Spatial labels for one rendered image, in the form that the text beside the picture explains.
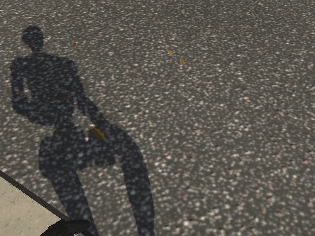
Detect robot left hand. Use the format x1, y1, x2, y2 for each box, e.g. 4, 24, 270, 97
40, 219, 91, 236

